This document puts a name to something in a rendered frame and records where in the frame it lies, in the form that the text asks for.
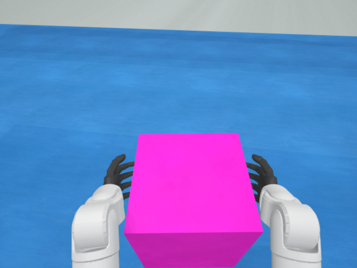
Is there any carton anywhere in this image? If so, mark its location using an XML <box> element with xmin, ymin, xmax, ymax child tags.
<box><xmin>124</xmin><ymin>133</ymin><xmax>263</xmax><ymax>268</ymax></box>

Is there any right robot hand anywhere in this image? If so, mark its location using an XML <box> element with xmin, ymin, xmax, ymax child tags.
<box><xmin>246</xmin><ymin>154</ymin><xmax>278</xmax><ymax>203</ymax></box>

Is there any left robot hand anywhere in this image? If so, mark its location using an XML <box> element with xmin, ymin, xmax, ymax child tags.
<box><xmin>103</xmin><ymin>154</ymin><xmax>135</xmax><ymax>200</ymax></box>

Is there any robot left forearm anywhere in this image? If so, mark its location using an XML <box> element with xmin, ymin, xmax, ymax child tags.
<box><xmin>71</xmin><ymin>184</ymin><xmax>125</xmax><ymax>268</ymax></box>

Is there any robot right forearm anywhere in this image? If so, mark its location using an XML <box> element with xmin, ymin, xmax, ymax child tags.
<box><xmin>259</xmin><ymin>184</ymin><xmax>321</xmax><ymax>268</ymax></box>

